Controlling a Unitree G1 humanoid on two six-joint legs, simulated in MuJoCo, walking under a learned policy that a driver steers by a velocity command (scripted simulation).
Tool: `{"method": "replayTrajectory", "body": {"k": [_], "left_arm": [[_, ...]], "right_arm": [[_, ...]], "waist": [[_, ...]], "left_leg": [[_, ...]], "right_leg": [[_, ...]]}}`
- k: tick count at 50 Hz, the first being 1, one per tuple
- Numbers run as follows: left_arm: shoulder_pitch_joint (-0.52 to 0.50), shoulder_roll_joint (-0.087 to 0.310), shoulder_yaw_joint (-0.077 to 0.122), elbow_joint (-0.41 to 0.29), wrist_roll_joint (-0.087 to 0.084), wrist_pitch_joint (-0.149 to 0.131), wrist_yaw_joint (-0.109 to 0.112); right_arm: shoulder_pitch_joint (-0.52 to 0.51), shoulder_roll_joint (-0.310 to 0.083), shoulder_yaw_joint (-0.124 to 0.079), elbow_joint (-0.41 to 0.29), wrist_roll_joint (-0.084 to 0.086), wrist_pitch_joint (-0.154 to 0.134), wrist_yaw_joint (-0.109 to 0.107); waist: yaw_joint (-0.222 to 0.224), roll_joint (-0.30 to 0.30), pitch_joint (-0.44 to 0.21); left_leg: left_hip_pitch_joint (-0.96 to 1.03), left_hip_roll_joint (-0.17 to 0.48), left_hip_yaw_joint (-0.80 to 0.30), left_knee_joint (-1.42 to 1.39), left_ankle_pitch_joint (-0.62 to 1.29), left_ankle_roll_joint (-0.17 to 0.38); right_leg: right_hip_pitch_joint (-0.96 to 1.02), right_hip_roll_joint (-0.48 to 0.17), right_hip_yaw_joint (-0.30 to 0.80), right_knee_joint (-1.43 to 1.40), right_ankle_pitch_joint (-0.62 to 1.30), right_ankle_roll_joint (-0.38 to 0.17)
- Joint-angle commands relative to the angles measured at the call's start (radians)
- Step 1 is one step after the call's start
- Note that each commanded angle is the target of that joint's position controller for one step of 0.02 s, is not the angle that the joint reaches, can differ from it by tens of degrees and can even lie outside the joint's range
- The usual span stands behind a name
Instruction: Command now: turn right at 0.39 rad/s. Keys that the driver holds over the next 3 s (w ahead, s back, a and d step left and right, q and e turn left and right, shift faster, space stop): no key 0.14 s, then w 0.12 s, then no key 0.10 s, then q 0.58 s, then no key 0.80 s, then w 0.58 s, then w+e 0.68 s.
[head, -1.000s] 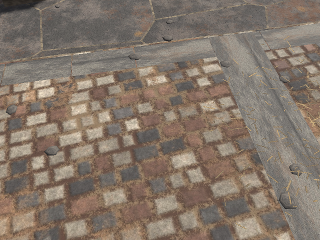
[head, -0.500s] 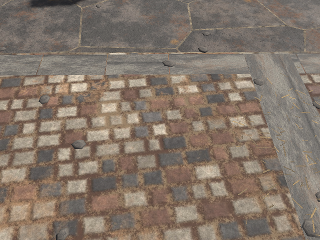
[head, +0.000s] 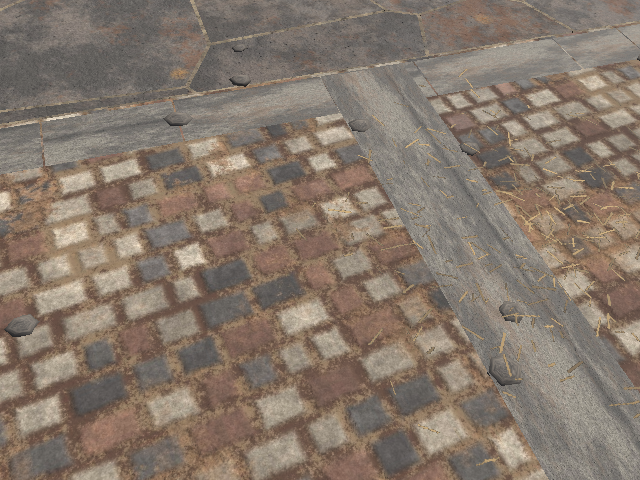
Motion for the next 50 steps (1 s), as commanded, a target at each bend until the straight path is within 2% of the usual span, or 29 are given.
{"method": "replayTrajectory", "body": {"k": [1,4,7,9,11,13,14,15,16,17,20,22,23,25,28,30,31,32,33,34,35,36,37,38,39,41,44,47,50], "left_arm": [[0.034,0.072,0.026,-0.045,-0.001,-0.003,0.004],[-0.026,0.029,0.003,-0.072,0.003,-0.008,0.001],[-0.048,-0.008,-0.023,-0.086,0.013,-0.008,-0.012],[-0.041,0.006,-0.026,-0.081,0.005,-0.011,-0.019],[-0.003,0.017,-0.024,-0.061,-0.001,-0.02,-0.027],[0.075,0.031,-0.021,-0.026,-0.002,-0.037,-0.03],[0.136,0.049,-0.019,-0.014,0.004,-0.043,-0.024],[0.166,0.145,0.002,-0.005,0.019,-0.047,-0.019],[0.178,0.14,0.005,-0.01,0.026,-0.059,-0.026],[0.147,0.1,-0.011,-0.014,0.035,-0.075,-0.025],[0.049,0.046,-0.026,-0.016,0.01,-0.087,-0.019],[0.012,0.02,-0.033,-0.013,0.025,-0.083,-0.013],[-0.001,0.027,-0.03,-0.014,0.029,-0.079,-0.009],[0.034,0.083,-0.011,-0.005,0.026,-0.066,-0.003],[0.043,0.114,0.002,-0.002,0.009,-0.048,0.0],[0.017,0.121,0.005,-0.007,-0.005,-0.042,0.002],[0.0,0.119,0.004,-0.009,-0.011,-0.042,0.004],[0.015,0.103,0.0,-0.004,-0.01,-0.045,0.004],[0.053,0.074,-0.008,-0.005,0.012,-0.054,0.002],[0.03,0.001,-0.034,-0.066,0.05,-0.062,0.006],[0.027,0.038,-0.028,-0.056,0.03,-0.066,-0.002],[0.013,0.072,-0.02,-0.06,0.009,-0.064,-0.01],[-0.005,0.08,-0.016,-0.05,0.013,-0.061,-0.009],[-0.027,0.086,-0.011,-0.052,0.025,-0.056,0.0],[-0.031,0.087,-0.008,-0.054,0.027,-0.051,0.002],[-0.003,0.045,-0.02,-0.047,0.023,-0.046,-0.001],[-0.016,0.03,-0.028,-0.048,0.023,-0.045,0.002],[-0.04,0.029,-0.029,-0.056,0.02,-0.048,-0.003],[-0.032,0.038,-0.024,-0.055,0.013,-0.057,-0.014]], "right_arm": [[-0.083,-0.118,-0.02,-0.088,0.006,-0.023,-0.017],[-0.031,-0.117,-0.019,-0.067,0.006,-0.016,-0.025],[-0.049,-0.149,-0.025,-0.057,0.015,-0.009,-0.018],[-0.003,-0.172,-0.032,-0.037,0.025,-0.003,-0.008],[0.017,-0.196,-0.035,-0.021,0.046,0.002,0.0],[0.025,-0.162,-0.021,-0.005,0.05,-0.003,0.005],[-0.018,-0.096,0.004,-0.015,0.031,-0.016,0.012],[-0.046,-0.017,0.025,-0.063,0.002,-0.037,0.016],[-0.124,-0.091,0.011,-0.086,0.008,-0.046,0.009],[-0.116,-0.145,-0.01,-0.084,0.025,-0.043,0.009],[-0.037,-0.143,-0.017,-0.029,0.029,-0.013,0.012],[-0.017,-0.089,-0.002,-0.008,0.032,-0.001,0.02],[-0.028,-0.074,0.005,-0.01,0.033,0.002,0.024],[-0.091,-0.092,0.005,-0.048,0.037,0.008,0.029],[-0.109,-0.12,-0.004,-0.085,0.045,0.021,0.039],[-0.089,-0.125,-0.011,-0.095,0.044,0.025,0.047],[-0.053,-0.128,-0.017,-0.089,0.041,0.024,0.05],[0.004,-0.153,-0.032,-0.076,0.034,0.02,0.044],[0.072,-0.232,-0.058,-0.077,0.033,0.016,0.03],[0.101,-0.342,-0.075,-0.099,0.01,0.009,0.021],[0.116,-0.259,-0.05,-0.097,0.013,-0.007,0.025],[0.05,-0.225,-0.039,-0.106,0.021,-0.018,0.023],[0.017,-0.207,-0.036,-0.106,0.03,-0.02,0.02],[-0.021,-0.201,-0.034,-0.111,0.036,-0.012,0.014],[-0.045,-0.198,-0.029,-0.117,0.035,-0.005,0.007],[-0.056,-0.212,-0.034,-0.122,0.025,0.006,-0.001],[-0.049,-0.228,-0.043,-0.123,0.03,0.017,-0.014],[-0.056,-0.236,-0.048,-0.128,0.031,0.029,-0.019],[-0.063,-0.218,-0.04,-0.128,0.025,0.037,-0.012]], "waist": [[0.025,0.152,-0.032],[-0.011,0.166,-0.063],[-0.019,0.202,-0.078],[-0.042,0.211,-0.081],[-0.027,0.202,-0.036],[0.015,0.168,-0.025],[0.047,0.107,-0.048],[0.017,-0.131,-0.082],[0.082,-0.181,-0.033],[0.064,-0.155,0.002],[0.012,-0.095,-0.005],[-0.006,-0.073,-0.017],[-0.003,-0.086,-0.021],[0.034,-0.107,-0.021],[0.041,-0.091,-0.022],[0.023,-0.081,-0.027],[-0.001,-0.07,-0.041],[-0.026,-0.035,-0.076],[-0.042,0.106,-0.145],[-0.032,0.346,-0.178],[-0.059,0.261,-0.267],[-0.04,0.21,-0.185],[-0.029,0.131,-0.147],[-0.018,0.09,-0.12],[-0.001,0.098,-0.111],[0.014,0.141,-0.121],[0.002,0.152,-0.132],[-0.011,0.173,-0.121],[-0.024,0.197,-0.127]], "left_leg": [[0.076,0.24,-0.215,-0.198,0.277,0.169],[0.179,0.254,-0.193,-0.183,0.31,0.19],[0.138,0.25,-0.154,-0.172,0.312,0.19],[0.103,0.25,-0.173,-0.203,0.076,0.193],[0.037,0.254,-0.206,-0.225,-0.158,0.184],[-0.068,0.22,-0.19,-0.179,-0.241,0.131],[-0.165,0.174,-0.131,-0.051,-0.151,0.072],[-0.315,0.019,0.065,0.19,-0.169,-0.024],[-0.384,0.01,0.011,0.326,-0.348,-0.06],[-0.426,0.043,-0.041,0.468,-0.374,-0.073],[-0.415,0.078,-0.075,0.507,-0.222,-0.084],[-0.28,0.067,-0.057,0.406,-0.095,-0.092],[-0.219,0.059,-0.038,0.345,-0.051,-0.092],[-0.199,0.043,-0.004,0.294,-0.032,-0.087],[-0.212,0.045,0.002,0.245,-0.064,-0.064],[-0.183,0.036,0.016,0.177,-0.046,-0.037],[-0.121,0.016,0.035,0.101,0.016,-0.019],[-0.009,-0.015,0.032,0.019,0.111,0.007],[0.172,0.082,-0.133,-0.034,0.431,0.062],[0.324,0.361,-0.594,-0.1,0.662,0.301],[0.336,0.417,-0.65,-0.14,0.581,0.379],[0.287,0.377,-0.535,-0.126,0.547,0.34],[0.236,0.311,-0.442,-0.122,0.49,0.275],[0.182,0.274,-0.401,-0.128,0.44,0.229],[0.113,0.236,-0.361,-0.142,0.433,0.208],[0.07,0.201,-0.33,-0.151,0.447,0.209],[0.064,0.188,-0.345,-0.148,0.358,0.212],[0.018,0.175,-0.39,-0.15,0.206,0.201],[0.013,0.18,-0.42,-0.124,0.18,0.188]], "right_leg": [[-0.081,-0.019,0.006,0.115,0.067,0.035],[-0.062,-0.045,-0.006,-0.077,0.069,0.054],[0.102,-0.086,-0.085,-0.306,0.023,0.048],[0.183,-0.069,-0.15,-0.423,0.021,0.029],[0.269,-0.041,-0.2,-0.582,0.105,-0.02],[0.443,-0.038,-0.187,-0.712,0.135,-0.095],[0.575,-0.132,-0.061,-0.737,0.195,-0.132],[0.635,-0.299,0.18,-0.747,0.267,-0.229],[0.549,-0.416,0.343,-0.844,0.363,-0.353],[0.544,-0.423,0.324,-0.849,0.474,-0.379],[0.544,-0.331,0.11,-0.831,0.654,-0.287],[0.459,-0.267,-0.03,-0.824,0.722,-0.246],[0.425,-0.244,-0.084,-0.815,0.733,-0.233],[0.425,-0.265,-0.097,-0.797,0.76,-0.246],[0.449,-0.325,-0.07,-0.755,0.731,-0.257],[0.449,-0.338,-0.071,-0.7,0.705,-0.238],[0.434,-0.323,-0.094,-0.642,0.704,-0.216],[0.401,-0.275,-0.137,-0.529,0.703,-0.178],[0.281,-0.192,-0.216,-0.31,0.54,-0.096],[-0.047,0.01,-0.234,0.023,-0.148,0.001],[-0.08,-0.014,-0.055,0.176,-0.267,0.005],[-0.127,-0.047,-0.05,0.221,-0.207,0.002],[-0.128,-0.075,-0.053,0.177,-0.14,-0.005],[-0.116,-0.094,-0.05,0.105,-0.073,-0.004],[-0.055,-0.094,-0.057,0.052,-0.026,0.0],[0.009,-0.065,-0.08,-0.04,0.019,0.018],[0.038,-0.048,-0.074,-0.188,0.057,0.037],[0.085,-0.035,-0.065,-0.292,0.092,0.037],[0.139,-0.039,-0.078,-0.37,0.095,0.025]]}}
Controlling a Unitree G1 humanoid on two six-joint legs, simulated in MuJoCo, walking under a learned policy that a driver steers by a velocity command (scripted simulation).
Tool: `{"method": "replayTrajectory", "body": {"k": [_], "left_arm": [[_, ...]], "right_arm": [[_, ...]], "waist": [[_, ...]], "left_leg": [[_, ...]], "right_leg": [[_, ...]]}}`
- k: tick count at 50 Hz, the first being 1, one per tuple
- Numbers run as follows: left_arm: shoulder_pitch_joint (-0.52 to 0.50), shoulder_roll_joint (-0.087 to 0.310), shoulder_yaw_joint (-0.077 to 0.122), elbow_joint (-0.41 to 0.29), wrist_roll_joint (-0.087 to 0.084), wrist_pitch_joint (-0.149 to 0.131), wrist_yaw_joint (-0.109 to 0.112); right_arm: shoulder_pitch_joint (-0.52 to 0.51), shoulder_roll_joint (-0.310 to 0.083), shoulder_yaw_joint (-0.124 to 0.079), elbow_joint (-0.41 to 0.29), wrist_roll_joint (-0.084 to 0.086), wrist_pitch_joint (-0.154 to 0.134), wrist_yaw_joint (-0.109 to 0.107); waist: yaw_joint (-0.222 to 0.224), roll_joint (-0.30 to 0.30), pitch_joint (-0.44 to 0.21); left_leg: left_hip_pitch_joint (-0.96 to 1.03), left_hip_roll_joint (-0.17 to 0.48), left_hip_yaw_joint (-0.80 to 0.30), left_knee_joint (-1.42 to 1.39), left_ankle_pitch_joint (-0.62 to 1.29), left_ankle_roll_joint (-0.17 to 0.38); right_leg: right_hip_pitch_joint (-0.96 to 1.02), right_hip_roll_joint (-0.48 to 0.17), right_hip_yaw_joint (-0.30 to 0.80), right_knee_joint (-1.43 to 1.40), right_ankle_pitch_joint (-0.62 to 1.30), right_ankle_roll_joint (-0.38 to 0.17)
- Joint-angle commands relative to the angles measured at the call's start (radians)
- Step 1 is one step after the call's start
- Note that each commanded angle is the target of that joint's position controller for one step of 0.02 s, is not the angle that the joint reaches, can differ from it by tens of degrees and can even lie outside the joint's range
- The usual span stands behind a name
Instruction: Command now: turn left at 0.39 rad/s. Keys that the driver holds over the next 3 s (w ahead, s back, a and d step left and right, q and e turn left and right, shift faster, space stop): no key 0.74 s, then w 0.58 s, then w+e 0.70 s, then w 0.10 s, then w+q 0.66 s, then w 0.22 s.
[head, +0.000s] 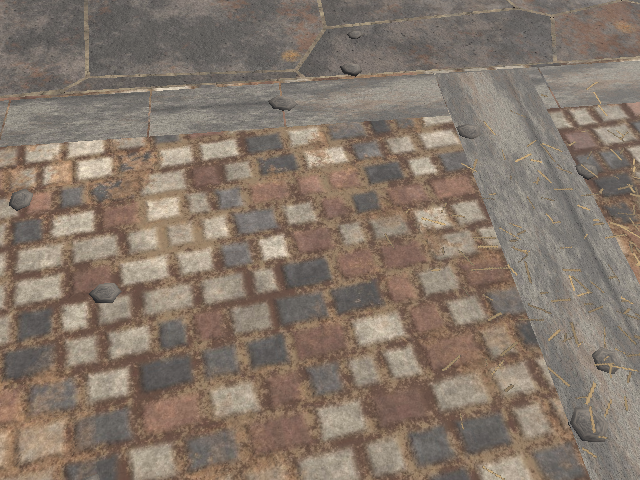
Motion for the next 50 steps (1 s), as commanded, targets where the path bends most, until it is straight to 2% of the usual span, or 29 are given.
{"method": "replayTrajectory", "body": {"k": [1,4,5,6,7,8,9,11,13,15,16,18,19,20,21,22,23,26,30,37,39,40,42,43,45,47,48,49,50], "left_arm": [[0.016,0.088,0.026,-0.064,-0.005,-0.021,-0.009],[0.064,0.069,0.026,-0.055,0.002,-0.038,-0.024],[0.073,0.111,0.032,-0.065,0.021,-0.042,-0.022],[0.028,0.194,0.046,-0.078,0.038,-0.038,-0.016],[0.02,0.14,0.033,-0.078,0.053,-0.041,-0.019],[0.011,0.115,0.024,-0.086,0.048,-0.048,-0.02],[0.006,0.121,0.026,-0.08,0.033,-0.05,-0.017],[-0.009,0.11,0.021,-0.072,0.008,-0.052,-0.014],[-0.014,0.092,0.015,-0.063,0.007,-0.041,-0.016],[0.012,0.09,0.016,-0.053,0.008,-0.027,-0.016],[0.03,0.096,0.018,-0.047,0.006,-0.021,-0.016],[0.035,0.094,0.014,-0.039,-0.008,-0.013,-0.017],[0.069,0.087,0.011,-0.03,-0.009,-0.019,-0.018],[0.088,0.076,0.004,-0.028,0.008,-0.032,-0.024],[0.119,0.058,0.0,-0.029,0.022,-0.045,-0.031],[0.067,0.066,-0.003,-0.024,0.031,-0.049,-0.032],[0.03,0.07,-0.001,-0.026,0.028,-0.047,-0.032],[0.029,0.059,0.0,-0.02,0.016,-0.033,-0.02],[0.05,0.051,0.002,0.005,0.013,-0.026,-0.01],[0.073,0.054,0.008,0.055,0.009,-0.023,0.0],[0.093,0.046,0.007,0.077,0.004,-0.019,0.003],[0.087,0.044,0.009,0.076,-0.001,-0.022,0.004],[0.047,0.038,0.009,0.051,-0.016,-0.046,0.0],[0.029,0.036,0.009,0.04,-0.024,-0.064,-0.005],[0.052,0.033,0.01,0.043,-0.036,-0.093,-0.023],[0.198,0.032,0.017,0.114,-0.033,-0.111,-0.039],[0.289,0.058,0.029,0.157,-0.021,-0.113,-0.041],[0.399,0.151,0.052,0.177,-0.015,-0.118,-0.04],[0.442,0.208,0.06,0.173,-0.007,-0.127,-0.055]], "right_arm": [[-0.029,-0.147,-0.038,-0.071,-0.003,-0.004,0.001],[-0.038,-0.111,-0.019,-0.065,0.007,0.003,0.001],[-0.003,-0.077,-0.007,-0.061,-0.003,-0.001,0.0],[0.046,-0.043,0.002,-0.067,-0.015,-0.01,0.003],[0.002,-0.091,-0.012,-0.074,-0.02,-0.019,0.0],[-0.017,-0.146,-0.032,-0.066,-0.01,-0.019,-0.003],[-0.012,-0.147,-0.04,-0.05,-0.003,-0.013,-0.004],[0.009,-0.103,-0.033,-0.025,-0.004,0.001,-0.007],[0.013,-0.039,-0.011,-0.015,-0.002,0.004,-0.001],[-0.024,-0.003,0.006,-0.018,0.002,0.0,0.004],[-0.025,-0.011,0.003,-0.014,0.008,0.0,0.006],[0.017,-0.017,0.001,0.015,0.008,-0.001,0.009],[0.017,-0.039,-0.001,0.018,-0.002,-0.001,0.008],[0.019,-0.091,-0.008,0.006,-0.013,0.001,0.002],[0.005,-0.134,-0.019,0.022,-0.018,0.002,0.001],[-0.008,-0.075,-0.009,0.016,-0.018,-0.001,0.009],[-0.014,-0.04,0.003,0.02,-0.025,-0.007,0.012],[-0.001,-0.043,0.007,0.037,-0.024,-0.029,0.008],[0.018,-0.029,0.015,0.053,-0.02,-0.039,0.003],[0.038,-0.018,0.022,0.083,-0.018,-0.049,0.002],[0.071,-0.032,0.015,0.104,-0.012,-0.043,-0.002],[0.086,-0.062,0.006,0.107,-0.006,-0.039,-0.003],[0.121,-0.105,-0.005,0.111,0.002,-0.043,-0.004],[0.13,-0.112,-0.008,0.118,0.009,-0.052,-0.006],[0.105,-0.096,-0.005,0.12,0.017,-0.066,-0.006],[0.022,-0.074,0.001,0.102,0.027,-0.063,-0.001],[-0.002,-0.036,0.011,0.092,0.017,-0.067,-0.001],[-0.033,0.034,0.03,0.056,0.01,-0.078,-0.002],[-0.045,-0.018,0.014,0.019,0.024,-0.097,-0.01]], "waist": [[-0.002,0.161,-0.157],[0.038,0.149,-0.152],[0.024,0.073,-0.154],[-0.05,-0.159,-0.127],[-0.011,-0.242,-0.117],[0.011,-0.191,-0.097],[0.009,-0.155,-0.092],[0.004,-0.123,-0.087],[0.0,-0.133,-0.102],[0.033,-0.172,-0.129],[0.041,-0.181,-0.14],[0.016,-0.168,-0.139],[0.026,-0.143,-0.14],[0.043,-0.064,-0.16],[0.09,0.085,-0.157],[0.051,0.091,-0.14],[0.041,0.073,-0.109],[0.04,0.079,-0.057],[0.04,0.065,-0.036],[0.037,0.028,-0.036],[0.028,0.053,-0.047],[0.015,0.092,-0.014],[-0.009,0.188,0.069],[-0.014,0.203,0.106],[0.012,0.211,0.114],[0.092,0.157,0.052],[0.123,0.096,0.009],[0.147,-0.161,-0.026],[0.152,-0.299,-0.022]], "left_leg": [[0.11,0.254,-0.283,-0.107,0.112,0.172],[0.079,0.207,-0.278,-0.037,0.113,0.109],[0.024,0.159,-0.238,0.032,-0.007,0.049],[-0.087,0.019,-0.083,0.161,-0.226,-0.016],[-0.088,0.02,-0.029,0.292,-0.4,-0.064],[-0.097,0.036,-0.045,0.426,-0.419,-0.088],[-0.13,0.033,-0.047,0.507,-0.401,-0.104],[-0.151,0.05,-0.063,0.539,-0.351,-0.134],[-0.085,0.065,0.002,0.413,-0.327,-0.152],[-0.011,0.079,0.057,0.25,-0.313,-0.157],[0.019,0.076,0.071,0.175,-0.275,-0.156],[0.129,0.066,0.099,-0.092,-0.05,-0.131],[0.203,0.084,0.066,-0.146,0.052,-0.107],[0.288,0.159,-0.01,-0.109,0.229,-0.075],[0.245,0.181,-0.027,-0.03,0.197,-0.022],[0.168,0.172,-0.03,-0.044,0.072,0.005],[0.132,0.165,-0.031,-0.061,0.009,-0.002],[0.086,0.15,-0.023,-0.066,0.008,-0.029],[0.061,0.143,-0.023,-0.07,-0.028,-0.031],[0.07,0.131,-0.015,-0.066,-0.02,-0.028],[0.078,0.122,-0.023,-0.096,-0.268,-0.002],[0.065,0.149,-0.076,-0.136,-0.456,0.032],[0.058,0.284,-0.278,-0.259,-0.685,0.124],[0.037,0.334,-0.358,-0.288,-0.684,0.161],[0.073,0.356,-0.356,-0.277,-0.575,0.171],[-0.025,0.267,-0.208,-0.195,-0.43,0.109],[-0.091,0.199,-0.113,-0.059,-0.313,0.065],[-0.238,0.061,0.067,0.275,-0.254,-0.021],[-0.399,0.014,0.041,0.519,-0.41,-0.04]], "right_leg": [[0.075,0.008,-0.031,-0.078,0.01,-0.012],[0.231,0.006,-0.056,-0.362,0.184,-0.06],[0.303,-0.103,0.044,-0.417,0.258,-0.099],[0.32,-0.265,0.236,-0.446,0.414,-0.207],[0.228,-0.368,0.357,-0.49,0.408,-0.339],[0.222,-0.357,0.349,-0.496,0.394,-0.366],[0.248,-0.32,0.301,-0.479,0.397,-0.346],[0.286,-0.273,0.217,-0.44,0.466,-0.306],[0.296,-0.212,0.121,-0.411,0.557,-0.281],[0.328,-0.189,0.09,-0.381,0.617,-0.279],[0.345,-0.192,0.098,-0.368,0.627,-0.284],[0.332,-0.176,0.091,-0.346,0.578,-0.257],[0.295,-0.167,0.095,-0.353,0.507,-0.217],[0.23,-0.143,0.07,-0.333,0.401,-0.163],[0.218,-0.064,-0.016,-0.342,0.249,-0.11],[0.264,-0.042,-0.049,-0.325,0.182,-0.07],[0.266,-0.039,-0.053,-0.316,0.183,-0.059],[0.26,-0.043,-0.05,-0.302,0.237,-0.069],[0.267,-0.041,-0.051,-0.303,0.224,-0.063],[0.275,-0.044,-0.048,-0.308,0.243,-0.049],[0.248,0.003,-0.103,-0.26,0.044,-0.052],[0.184,0.03,-0.136,-0.202,-0.065,-0.058],[0.034,0.033,-0.154,-0.064,-0.109,-0.078],[0.003,0.003,-0.118,-0.02,-0.104,-0.1],[-0.009,-0.033,-0.092,-0.071,-0.144,-0.146],[0.288,0.002,-0.131,-0.292,0.046,-0.167],[0.431,-0.017,-0.072,-0.318,0.1,-0.162],[0.546,-0.205,0.264,-0.487,-0.093,-0.241],[0.588,-0.385,0.642,-0.626,-0.158,-0.372]]}}
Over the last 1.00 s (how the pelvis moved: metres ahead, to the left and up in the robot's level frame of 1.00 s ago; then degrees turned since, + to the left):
0.08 -0.01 0.00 13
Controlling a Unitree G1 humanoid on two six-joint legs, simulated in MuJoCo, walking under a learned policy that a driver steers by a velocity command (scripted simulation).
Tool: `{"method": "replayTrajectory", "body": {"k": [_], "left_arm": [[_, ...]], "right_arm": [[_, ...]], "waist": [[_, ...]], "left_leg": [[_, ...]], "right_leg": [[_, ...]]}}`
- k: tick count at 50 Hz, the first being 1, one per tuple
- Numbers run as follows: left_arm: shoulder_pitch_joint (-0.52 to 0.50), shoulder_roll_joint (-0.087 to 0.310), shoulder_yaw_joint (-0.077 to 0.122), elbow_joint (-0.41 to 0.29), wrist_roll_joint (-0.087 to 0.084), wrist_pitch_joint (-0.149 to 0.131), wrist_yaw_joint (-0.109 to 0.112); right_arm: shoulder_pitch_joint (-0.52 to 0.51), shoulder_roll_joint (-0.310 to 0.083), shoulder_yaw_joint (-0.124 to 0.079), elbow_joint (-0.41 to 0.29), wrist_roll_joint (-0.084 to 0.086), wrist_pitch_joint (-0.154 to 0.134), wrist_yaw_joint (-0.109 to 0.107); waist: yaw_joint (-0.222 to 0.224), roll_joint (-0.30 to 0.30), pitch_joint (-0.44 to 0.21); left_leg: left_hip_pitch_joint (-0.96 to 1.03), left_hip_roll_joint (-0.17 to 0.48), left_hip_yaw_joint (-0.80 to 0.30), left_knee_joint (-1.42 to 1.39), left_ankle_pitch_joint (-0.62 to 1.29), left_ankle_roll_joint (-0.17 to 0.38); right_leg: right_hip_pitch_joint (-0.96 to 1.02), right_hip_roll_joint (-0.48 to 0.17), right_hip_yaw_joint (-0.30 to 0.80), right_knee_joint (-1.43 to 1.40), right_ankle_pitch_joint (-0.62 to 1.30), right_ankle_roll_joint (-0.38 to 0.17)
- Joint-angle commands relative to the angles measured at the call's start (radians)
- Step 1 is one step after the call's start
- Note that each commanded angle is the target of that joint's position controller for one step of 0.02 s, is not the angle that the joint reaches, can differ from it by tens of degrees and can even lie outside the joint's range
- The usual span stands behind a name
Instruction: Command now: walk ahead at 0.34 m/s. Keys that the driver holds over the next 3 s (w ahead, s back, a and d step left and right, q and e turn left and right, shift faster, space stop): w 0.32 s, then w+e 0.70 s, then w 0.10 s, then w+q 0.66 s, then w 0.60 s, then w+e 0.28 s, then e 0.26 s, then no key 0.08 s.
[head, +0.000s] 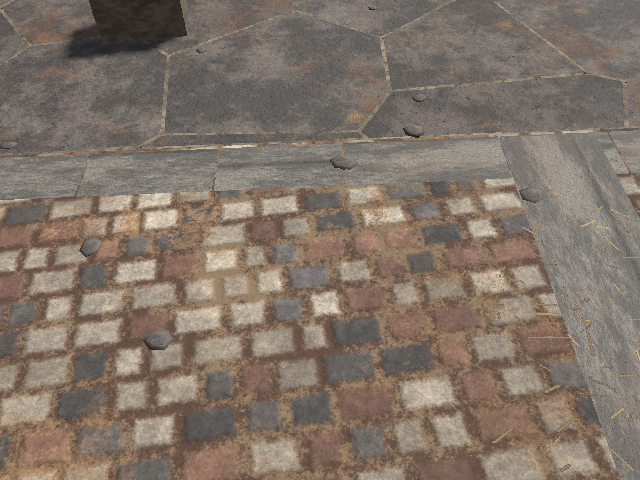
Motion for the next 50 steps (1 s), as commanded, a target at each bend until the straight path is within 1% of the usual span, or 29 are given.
{"method": "replayTrajectory", "body": {"k": [1,2,3,5,7,9,12,15,18,20,21,22,23,24,25,26,27,28,30,32,34,39,42,44,46,47,48,49,50], "left_arm": [[0.185,0.179,0.037,-0.002,0.015,-0.031,-0.012],[0.136,0.137,0.025,-0.02,0.013,-0.03,-0.006],[0.107,0.138,0.024,-0.028,0.013,-0.027,-0.004],[0.11,0.089,0.003,-0.023,0.018,-0.014,-0.004],[0.154,0.084,-0.001,-0.006,0.014,-0.005,0.0],[0.169,0.106,0.0,0.0,0.013,0.005,0.01],[0.176,0.136,0.002,0.004,0.015,0.014,0.024],[0.203,0.152,0.006,0.023,0.004,0.016,0.027],[0.197,0.16,0.014,0.035,-0.006,0.023,0.028],[0.17,0.192,0.026,0.029,0.0,0.032,0.03],[0.149,0.192,0.025,0.024,0.006,0.039,0.03],[0.134,0.17,0.015,0.004,0.017,0.041,0.03],[0.251,0.032,-0.02,-0.023,0.02,0.031,0.026],[0.283,0.046,-0.022,0.0,-0.011,0.013,0.023],[0.179,0.143,0.01,-0.027,-0.042,0.009,0.022],[0.101,0.153,0.013,-0.048,-0.043,0.009,0.026],[0.067,0.135,0.015,-0.054,-0.028,0.011,0.031],[0.083,0.12,0.021,-0.045,-0.018,0.024,0.033],[0.121,0.074,0.017,-0.034,-0.018,0.053,0.031],[0.083,0.073,0.02,-0.06,-0.013,0.071,0.034],[0.028,0.079,0.022,-0.089,-0.006,0.071,0.034],[-0.142,0.056,0.005,-0.15,-0.003,0.048,-0.005],[-0.243,0.05,-0.004,-0.206,-0.005,0.046,-0.027],[-0.28,0.058,-0.003,-0.241,-0.006,0.047,-0.04],[-0.263,0.082,0.008,-0.264,-0.007,0.051,-0.048],[-0.217,0.107,0.021,-0.263,-0.006,0.055,-0.048],[-0.109,0.145,0.043,-0.243,-0.008,0.059,-0.046],[0.063,0.203,0.078,-0.201,-0.01,0.063,-0.032],[0.18,0.3,0.107,-0.177,-0.014,0.075,-0.008]], "right_arm": [[-0.162,-0.119,-0.029,-0.156,0.02,-0.061,-0.003],[-0.138,-0.113,-0.028,-0.133,0.023,-0.07,0.008],[-0.136,-0.103,-0.029,-0.12,0.014,-0.078,0.014],[-0.17,-0.097,-0.035,-0.119,-0.001,-0.08,0.03],[-0.184,-0.067,-0.029,-0.121,-0.007,-0.074,0.044],[-0.247,-0.043,-0.019,-0.144,-0.009,-0.072,0.049],[-0.356,-0.023,-0.004,-0.181,-0.004,-0.078,0.058],[-0.421,-0.04,-0.003,-0.204,0.004,-0.083,0.069],[-0.438,-0.075,-0.012,-0.224,0.003,-0.093,0.078],[-0.347,-0.12,-0.033,-0.206,-0.001,-0.097,0.071],[-0.2,-0.158,-0.054,-0.166,0.0,-0.095,0.06],[-0.009,-0.204,-0.073,-0.12,-0.004,-0.091,0.046],[0.112,-0.298,-0.094,-0.095,-0.036,-0.084,0.038],[0.11,-0.226,-0.072,-0.09,-0.035,-0.085,0.045],[0.021,-0.158,-0.052,-0.09,-0.022,-0.086,0.044],[-0.051,-0.125,-0.043,-0.091,-0.015,-0.087,0.042],[-0.109,-0.101,-0.037,-0.084,-0.021,-0.092,0.045],[-0.147,-0.075,-0.032,-0.079,-0.033,-0.102,0.048],[-0.176,-0.068,-0.037,-0.06,-0.036,-0.117,0.051],[-0.179,-0.09,-0.044,-0.038,-0.034,-0.128,0.05],[-0.162,-0.11,-0.05,-0.019,-0.037,-0.129,0.041],[-0.106,-0.163,-0.057,0.003,-0.031,-0.111,0.023],[-0.041,-0.188,-0.064,0.025,-0.019,-0.087,0.02],[-0.019,-0.201,-0.069,0.033,-0.009,-0.067,0.02],[-0.033,-0.224,-0.074,0.028,-0.003,-0.05,0.017],[-0.044,-0.239,-0.079,0.022,0.0,-0.043,0.013],[-0.056,-0.248,-0.081,0.016,0.002,-0.034,0.009],[-0.069,-0.234,-0.073,0.008,0.004,-0.031,0.006],[-0.03,-0.152,-0.043,-0.017,-0.032,-0.043,0.008]], "waist": [[0.073,-0.212,0.078],[0.051,-0.157,0.104],[0.041,-0.122,0.1],[0.043,-0.124,0.085],[0.05,-0.136,0.064],[0.061,-0.114,0.074],[0.084,-0.122,0.103],[0.09,-0.131,0.138],[0.053,-0.126,0.138],[-0.013,-0.152,0.056],[-0.092,-0.151,-0.04],[-0.175,-0.134,-0.178],[-0.13,0.112,-0.363],[-0.125,0.226,-0.447],[-0.113,0.152,-0.237],[-0.085,0.087,-0.115],[-0.05,0.034,-0.049],[-0.013,0.053,-0.028],[0.02,0.061,-0.009],[0.03,0.038,0.034],[0.022,0.015,0.058],[-0.043,-0.025,0.085],[-0.085,-0.035,0.112],[-0.088,-0.026,0.115],[-0.056,0.007,0.074],[-0.022,0.033,0.028],[0.043,0.043,-0.038],[0.136,0.018,-0.127],[0.146,-0.162,-0.219]], "left_leg": [[-0.603,-0.009,-0.05,0.436,-0.101,0.021],[-0.626,0.031,-0.044,0.462,0.006,0.043],[-0.638,0.06,-0.02,0.444,0.093,0.055],[-0.596,0.096,0.011,0.381,0.208,0.051],[-0.58,0.089,0.058,0.321,0.266,0.026],[-0.573,0.082,0.082,0.211,0.319,-0.003],[-0.483,0.057,0.11,0.0,0.445,-0.023],[-0.421,0.038,0.111,-0.103,0.499,-0.013],[-0.394,0.03,0.08,-0.167,0.454,0.029],[-0.242,-0.015,0.101,-0.177,0.391,0.06],[-0.046,-0.039,0.122,-0.196,0.398,0.087],[0.271,0.049,0.04,-0.152,0.396,0.128],[0.663,0.33,-0.381,-0.188,0.186,0.248],[0.644,0.42,-0.694,-0.384,0.014,0.291],[0.482,0.382,-0.556,-0.424,-0.055,0.236],[0.325,0.349,-0.395,-0.443,0.014,0.202],[0.185,0.308,-0.287,-0.477,0.122,0.183],[0.099,0.266,-0.187,-0.507,0.203,0.166],[0.007,0.246,-0.08,-0.561,0.277,0.177],[-0.026,0.248,-0.003,-0.595,0.335,0.189],[0.0,0.245,0.058,-0.605,0.382,0.192],[0.091,0.231,0.195,-0.604,0.467,0.171],[0.214,0.264,0.226,-0.571,0.501,0.164],[0.294,0.285,0.244,-0.524,0.574,0.149],[0.335,0.288,0.275,-0.422,0.845,0.126],[0.344,0.284,0.29,-0.327,1.026,0.114],[0.321,0.269,0.307,-0.165,1.144,0.099],[0.206,0.229,0.33,0.066,1.093,0.062],[-0.087,0.163,0.327,0.397,0.553,0.015]], "right_leg": [[0.352,-0.416,0.744,-0.419,-0.223,-0.247],[0.341,-0.365,0.621,-0.412,-0.204,-0.214],[0.343,-0.326,0.529,-0.422,-0.15,-0.18],[0.33,-0.262,0.373,-0.438,0.068,-0.133],[0.334,-0.23,0.272,-0.438,0.27,-0.133],[0.312,-0.217,0.214,-0.448,0.361,-0.138],[0.233,-0.197,0.15,-0.476,0.349,-0.13],[0.219,-0.23,0.142,-0.49,0.33,-0.137],[0.297,-0.275,0.161,-0.432,0.449,-0.118],[0.329,-0.273,0.162,-0.298,0.748,-0.097],[0.293,-0.235,0.137,-0.132,0.872,-0.076],[0.113,-0.19,0.124,0.109,0.732,-0.043],[-0.264,-0.026,0.073,0.509,0.188,0.023],[-0.372,0.023,0.202,0.694,-0.246,0.025],[-0.461,-0.037,0.205,0.755,-0.189,0.021],[-0.461,-0.088,0.165,0.733,-0.101,0.014],[-0.421,-0.123,0.155,0.685,-0.035,0.014],[-0.359,-0.155,0.167,0.643,0.014,0.013],[-0.3,-0.173,0.158,0.627,0.046,0.021],[-0.349,-0.182,0.165,0.593,0.091,0.03],[-0.418,-0.182,0.181,0.511,0.184,0.041],[-0.427,-0.159,0.091,0.209,0.39,0.039],[-0.478,-0.15,0.051,0.106,0.363,0.022],[-0.494,-0.135,0.023,0.067,0.293,0.002],[-0.414,-0.085,-0.028,0.047,0.195,-0.031],[-0.331,-0.043,-0.059,0.051,0.141,-0.052],[-0.187,0.004,-0.08,0.036,0.115,-0.081],[0.073,0.044,-0.069,-0.032,0.176,-0.122],[0.382,-0.142,0.221,-0.034,0.216,-0.191]]}}
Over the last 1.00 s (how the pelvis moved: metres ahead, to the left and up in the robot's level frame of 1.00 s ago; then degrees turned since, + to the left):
0.04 -0.03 -0.01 5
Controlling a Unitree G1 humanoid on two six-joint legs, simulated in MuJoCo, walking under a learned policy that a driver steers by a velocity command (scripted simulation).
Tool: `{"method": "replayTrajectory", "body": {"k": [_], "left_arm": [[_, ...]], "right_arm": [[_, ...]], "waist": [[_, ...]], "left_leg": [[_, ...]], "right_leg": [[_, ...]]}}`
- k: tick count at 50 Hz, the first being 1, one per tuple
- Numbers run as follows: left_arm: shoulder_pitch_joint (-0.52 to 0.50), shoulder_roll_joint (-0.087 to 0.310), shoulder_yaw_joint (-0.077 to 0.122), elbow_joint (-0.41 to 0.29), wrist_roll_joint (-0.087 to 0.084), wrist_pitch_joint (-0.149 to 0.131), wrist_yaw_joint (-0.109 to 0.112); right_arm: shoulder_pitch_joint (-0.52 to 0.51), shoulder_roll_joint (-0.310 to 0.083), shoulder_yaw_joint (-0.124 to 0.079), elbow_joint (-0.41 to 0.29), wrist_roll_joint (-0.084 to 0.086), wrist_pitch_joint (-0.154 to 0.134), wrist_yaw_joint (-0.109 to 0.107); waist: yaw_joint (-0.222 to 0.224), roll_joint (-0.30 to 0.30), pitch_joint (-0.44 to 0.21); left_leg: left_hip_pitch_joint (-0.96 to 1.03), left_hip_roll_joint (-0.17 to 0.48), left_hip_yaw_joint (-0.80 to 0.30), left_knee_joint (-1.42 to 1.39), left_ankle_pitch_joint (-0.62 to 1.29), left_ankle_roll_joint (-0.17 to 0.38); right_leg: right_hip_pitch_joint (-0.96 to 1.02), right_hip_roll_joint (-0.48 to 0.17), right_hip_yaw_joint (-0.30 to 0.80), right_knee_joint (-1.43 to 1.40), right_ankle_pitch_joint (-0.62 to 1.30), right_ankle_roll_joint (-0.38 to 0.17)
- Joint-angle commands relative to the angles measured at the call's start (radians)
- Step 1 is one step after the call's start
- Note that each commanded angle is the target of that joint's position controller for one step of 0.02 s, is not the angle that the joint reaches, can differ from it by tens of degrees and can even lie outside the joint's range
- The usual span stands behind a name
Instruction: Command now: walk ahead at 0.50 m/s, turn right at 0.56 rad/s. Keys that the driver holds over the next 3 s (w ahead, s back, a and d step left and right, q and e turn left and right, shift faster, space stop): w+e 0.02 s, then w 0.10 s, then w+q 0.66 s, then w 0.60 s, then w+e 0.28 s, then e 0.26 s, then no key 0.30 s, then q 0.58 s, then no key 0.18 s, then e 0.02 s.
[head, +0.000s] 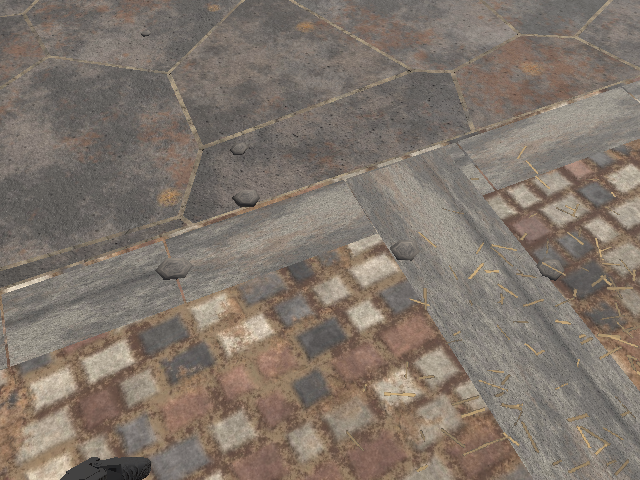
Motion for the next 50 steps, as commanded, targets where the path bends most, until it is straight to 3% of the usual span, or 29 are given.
{"method": "replayTrajectory", "body": {"k": [1,2,3,4,5,6,8,11,16,21,23,24,25,26,27,28,29,30,31,32,33,34,37,39,42,46,49,50], "left_arm": [[0.327,0.347,0.11,-0.015,-0.002,-0.003,0.026],[0.34,0.24,0.079,-0.023,0.009,-0.016,0.015],[0.312,0.195,0.065,-0.01,0.017,-0.026,0.014],[0.243,0.168,0.055,-0.013,0.015,-0.032,0.013],[0.186,0.129,0.043,-0.022,0.019,-0.036,0.018],[0.16,0.119,0.036,-0.032,0.03,-0.038,0.022],[0.156,0.126,0.036,-0.021,0.028,-0.049,0.027],[0.189,0.146,0.04,0.013,0.03,-0.06,0.038],[0.205,0.157,0.037,0.055,0.038,-0.063,0.048],[0.241,0.167,0.045,0.111,0.026,-0.05,0.053],[0.228,0.179,0.051,0.117,0.021,-0.036,0.061],[0.211,0.194,0.055,0.113,0.021,-0.029,0.068],[0.201,0.209,0.059,0.108,0.021,-0.02,0.075],[0.186,0.215,0.058,0.102,0.022,-0.009,0.082],[0.187,0.203,0.05,0.094,0.023,-0.006,0.09],[0.275,0.116,0.02,0.053,0.046,-0.024,0.084],[0.288,0.071,-0.005,0.043,0.044,-0.061,0.064],[0.196,0.15,0.012,0.027,0.003,-0.092,0.044],[0.128,0.16,0.01,0.003,-0.012,-0.108,0.037],[0.098,0.154,0.01,-0.003,0.008,-0.115,0.043],[0.096,0.165,0.02,-0.003,0.031,-0.108,0.049],[0.114,0.162,0.023,-0.005,0.038,-0.097,0.05],[0.137,0.125,0.014,-0.01,0.046,-0.069,0.057],[0.067,0.103,0.005,-0.031,0.048,-0.064,0.062],[-0.026,0.072,-0.008,-0.041,0.039,-0.073,0.052],[-0.111,0.096,-0.002,-0.064,0.025,-0.092,0.03],[-0.082,0.126,0.012,-0.065,0.024,-0.102,0.023],[-0.024,0.137,0.02,-0.052,0.026,-0.104,0.026]], "right_arm": [[0.038,-0.023,0.02,-0.152,-0.024,-0.05,0.009],[-0.075,-0.132,-0.002,-0.154,0.013,-0.085,0.024],[-0.124,-0.138,-0.003,-0.17,0.04,-0.099,0.03],[-0.122,-0.118,0.002,-0.159,0.025,-0.099,0.022],[-0.115,-0.123,-0.004,-0.145,0.004,-0.091,0.017],[-0.09,-0.119,-0.005,-0.136,-0.001,-0.078,0.019],[-0.042,-0.094,-0.002,-0.11,-0.004,-0.052,0.022],[-0.105,-0.072,0.006,-0.123,-0.005,-0.031,0.018],[-0.228,-0.045,0.019,-0.153,0.006,-0.042,0.033],[-0.304,-0.045,0.023,-0.201,0.01,-0.049,0.064],[-0.297,-0.052,0.02,-0.217,0.007,-0.05,0.079],[-0.27,-0.066,0.014,-0.22,0.005,-0.048,0.082],[-0.217,-0.088,0.002,-0.215,0.003,-0.043,0.081],[-0.105,-0.123,-0.019,-0.194,0.003,-0.038,0.078],[0.043,-0.175,-0.047,-0.164,0.005,-0.034,0.065],[0.154,-0.282,-0.076,-0.16,0.003,-0.028,0.047],[0.145,-0.258,-0.062,-0.173,0.012,-0.036,0.052],[0.129,-0.191,-0.046,-0.176,0.007,-0.037,0.05],[0.08,-0.157,-0.037,-0.186,0.007,-0.037,0.045],[0.014,-0.138,-0.029,-0.201,0.007,-0.035,0.044],[-0.033,-0.11,-0.018,-0.217,0.001,-0.035,0.041],[-0.057,-0.106,-0.015,-0.233,-0.008,-0.032,0.037],[-0.058,-0.135,-0.024,-0.237,-0.004,-0.034,0.022],[-0.038,-0.156,-0.031,-0.229,0.003,-0.031,0.009],[0.006,-0.144,-0.025,-0.207,0.008,-0.021,0.0],[0.077,-0.142,-0.019,-0.17,0.008,-0.014,0.0],[0.075,-0.151,-0.023,-0.161,0.002,-0.006,-0.001],[0.055,-0.151,-0.022,-0.163,0.002,-0.003,0.0]], "waist": [[0.09,-0.277,-0.406],[0.169,-0.095,-0.411],[0.152,-0.06,-0.274],[0.097,0.031,-0.181],[0.067,0.017,-0.147],[0.042,-0.014,-0.134],[0.022,-0.019,-0.13],[0.041,-0.03,-0.074],[0.098,-0.047,-0.011],[0.126,-0.033,0.034],[0.107,-0.044,0.02],[0.085,-0.06,-0.007],[0.055,-0.081,-0.056],[-0.007,-0.078,-0.124],[-0.083,-0.036,-0.208],[-0.062,0.177,-0.34],[-0.034,0.259,-0.458],[-0.079,0.167,-0.377],[-0.066,0.096,-0.255],[-0.023,0.008,-0.16],[0.012,0.006,-0.118],[0.039,0.038,-0.103],[0.06,0.057,-0.086],[0.038,0.062,-0.068],[-0.016,0.092,-0.074],[-0.057,0.102,-0.056],[-0.027,0.126,-0.05],[0.011,0.133,-0.066]], "left_leg": [[-0.731,-0.131,-0.22,0.866,-0.129,0.014],[-0.832,-0.072,-0.38,0.899,-0.082,0.041],[-0.855,-0.03,-0.361,0.841,0.01,0.064],[-0.806,0.022,-0.352,0.746,0.087,0.063],[-0.744,0.057,-0.351,0.666,0.132,0.055],[-0.679,0.073,-0.353,0.641,0.165,0.047],[-0.64,0.077,-0.33,0.594,0.209,0.021],[-0.709,0.084,-0.323,0.478,0.335,-0.007],[-0.698,0.041,-0.305,0.174,0.6,0.009],[-0.767,0.004,-0.304,0.043,0.552,0.06],[-0.757,-0.017,-0.278,0.025,0.46,0.091],[-0.706,-0.045,-0.248,0.026,0.406,0.11],[-0.625,-0.082,-0.214,0.038,0.352,0.129],[-0.475,-0.126,-0.187,0.025,0.341,0.154],[-0.223,-0.129,-0.237,-0.005,0.389,0.193],[0.157,0.12,-0.658,-0.008,0.363,0.343],[0.358,0.259,-1.132,-0.187,0.215,0.478],[0.325,0.232,-1.035,-0.23,0.127,0.415],[0.187,0.197,-0.895,-0.241,0.148,0.371],[0.022,0.158,-0.795,-0.255,0.246,0.344],[-0.092,0.123,-0.725,-0.277,0.35,0.33],[-0.166,0.101,-0.697,-0.299,0.417,0.332],[-0.279,0.064,-0.599,-0.323,0.573,0.341],[-0.318,0.027,-0.548,-0.322,0.576,0.314],[-0.317,-0.01,-0.494,-0.302,0.497,0.26],[-0.197,0.056,-0.569,-0.248,0.437,0.249],[-0.096,0.107,-0.631,-0.18,0.522,0.23],[-0.09,0.094,-0.622,-0.128,0.627,0.216]], "right_leg": [[0.925,-0.324,0.852,-0.242,-0.175,-0.339],[0.92,-0.333,0.838,-0.329,-0.187,-0.286],[0.798,-0.302,0.667,-0.324,-0.091,-0.238],[0.638,-0.255,0.529,-0.32,0.051,-0.199],[0.535,-0.216,0.435,-0.33,0.152,-0.176],[0.462,-0.191,0.389,-0.355,0.205,-0.168],[0.405,-0.179,0.309,-0.395,0.304,-0.17],[0.384,-0.169,0.207,-0.441,0.337,-0.151],[0.408,-0.15,0.079,-0.492,0.198,-0.088],[0.589,-0.225,0.031,-0.453,0.26,-0.071],[0.651,-0.247,0.014,-0.387,0.415,-0.051],[0.665,-0.245,-0.003,-0.326,0.583,-0.037],[0.674,-0.237,-0.018,-0.234,0.765,-0.021],[0.646,-0.213,-0.047,-0.071,0.877,0.002],[0.506,-0.171,-0.074,0.166,0.79,0.04],[0.129,-0.047,-0.076,0.554,0.261,0.106],[-0.153,0.121,0.111,0.782,-0.446,0.133],[-0.263,0.044,0.21,0.821,-0.397,0.104],[-0.281,-0.004,0.188,0.757,-0.309,0.086],[-0.247,-0.044,0.17,0.654,-0.249,0.087],[-0.18,-0.073,0.166,0.573,-0.209,0.096],[-0.126,-0.081,0.164,0.542,-0.189,0.108],[-0.089,-0.08,0.127,0.414,-0.135,0.159],[-0.081,-0.063,0.113,0.265,-0.009,0.184],[-0.007,-0.027,0.094,0.035,0.211,0.189],[-0.013,-0.014,0.109,-0.088,0.235,0.153],[0.004,-0.007,0.107,-0.13,0.107,0.101],[0.081,0.008,0.086,-0.164,0.09,0.077]]}}
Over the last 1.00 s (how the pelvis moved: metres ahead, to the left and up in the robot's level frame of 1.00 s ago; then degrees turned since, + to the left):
0.50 -0.03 -0.01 -20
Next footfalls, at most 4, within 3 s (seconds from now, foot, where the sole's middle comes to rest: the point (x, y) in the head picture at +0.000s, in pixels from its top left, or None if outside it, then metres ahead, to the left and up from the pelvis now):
0.54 left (271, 460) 0.48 0.13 -0.75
1.02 right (333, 319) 0.80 -0.01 -0.75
1.54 left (200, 259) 0.99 0.31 -0.75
2.00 right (283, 187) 1.22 0.10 -0.75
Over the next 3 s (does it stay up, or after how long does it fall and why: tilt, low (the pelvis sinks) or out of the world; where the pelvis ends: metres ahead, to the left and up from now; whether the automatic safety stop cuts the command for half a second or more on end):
stays up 1.10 0.25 0.02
